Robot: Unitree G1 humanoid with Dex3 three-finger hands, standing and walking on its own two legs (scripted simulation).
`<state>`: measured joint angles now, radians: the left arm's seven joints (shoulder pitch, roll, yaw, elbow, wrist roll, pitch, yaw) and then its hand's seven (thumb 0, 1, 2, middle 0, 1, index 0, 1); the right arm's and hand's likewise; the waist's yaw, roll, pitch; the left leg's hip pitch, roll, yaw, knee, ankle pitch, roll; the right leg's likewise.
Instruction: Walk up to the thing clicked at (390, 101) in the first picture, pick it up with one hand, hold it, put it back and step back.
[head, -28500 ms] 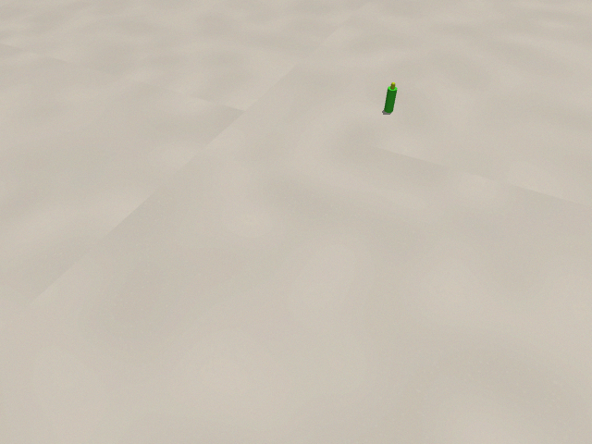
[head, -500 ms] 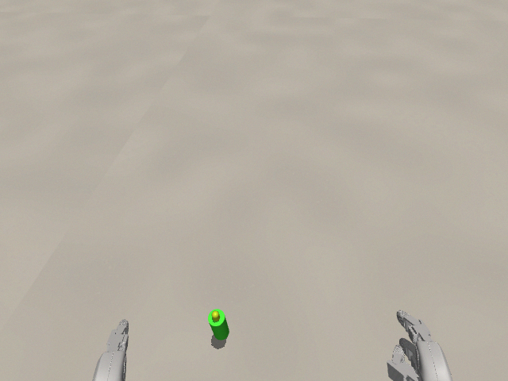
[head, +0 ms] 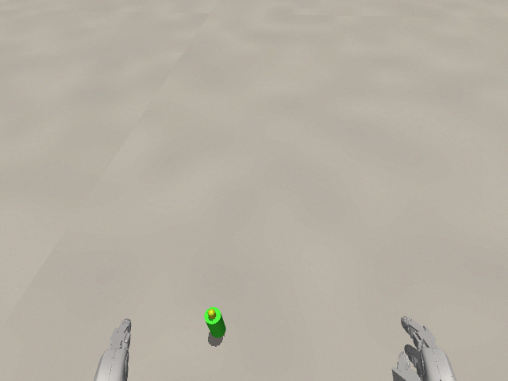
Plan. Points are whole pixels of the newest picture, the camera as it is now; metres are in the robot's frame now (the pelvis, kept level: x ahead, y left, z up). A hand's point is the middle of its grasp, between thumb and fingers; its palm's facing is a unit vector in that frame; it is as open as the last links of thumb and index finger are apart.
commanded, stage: home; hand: left
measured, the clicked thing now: (214, 321) +0.44 +0.18 -0.63
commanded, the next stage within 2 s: stand in 1.04 s
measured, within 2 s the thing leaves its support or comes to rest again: neither
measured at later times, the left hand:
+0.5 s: hand out of the picture +0.16 +0.18 -0.06, palm faces +0.11 -0.95 -0.28, open 17.6 cm
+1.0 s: hand (147, 380) +0.17 +0.19 -0.06, palm faces +0.11 -0.95 -0.28, open 17.6 cm
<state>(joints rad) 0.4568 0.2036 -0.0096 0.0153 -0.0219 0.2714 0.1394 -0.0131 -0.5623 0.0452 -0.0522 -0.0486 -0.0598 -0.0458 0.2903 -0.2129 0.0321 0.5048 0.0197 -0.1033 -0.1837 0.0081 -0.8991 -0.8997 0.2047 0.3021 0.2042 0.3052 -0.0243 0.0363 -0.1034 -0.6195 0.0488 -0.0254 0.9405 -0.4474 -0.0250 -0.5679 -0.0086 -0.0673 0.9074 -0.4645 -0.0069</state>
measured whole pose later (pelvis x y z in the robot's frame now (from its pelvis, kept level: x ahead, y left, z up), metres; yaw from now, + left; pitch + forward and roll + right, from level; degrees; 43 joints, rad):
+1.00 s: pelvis +0.00 +0.01 +0.00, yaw +0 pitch +7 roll -2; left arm 0.45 0.20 -0.01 0.03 -0.02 0.26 0.14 -0.01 -0.58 0.04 -0.05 -0.05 -0.06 -0.04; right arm 0.28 -0.20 0.04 0.52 0.01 -0.13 -0.19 0.01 -0.90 -0.90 0.21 0.30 0.20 0.31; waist -0.02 0.03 -0.10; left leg -0.61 0.04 -0.01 0.94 -0.44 -0.01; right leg -0.56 -0.01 -0.06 0.89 -0.45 0.01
